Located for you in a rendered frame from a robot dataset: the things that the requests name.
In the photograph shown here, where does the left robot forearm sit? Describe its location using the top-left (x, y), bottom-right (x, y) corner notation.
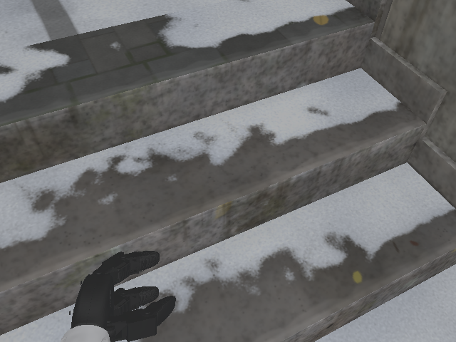
top-left (61, 325), bottom-right (110, 342)

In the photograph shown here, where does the left robot hand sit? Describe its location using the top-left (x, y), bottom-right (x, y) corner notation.
top-left (69, 251), bottom-right (176, 342)

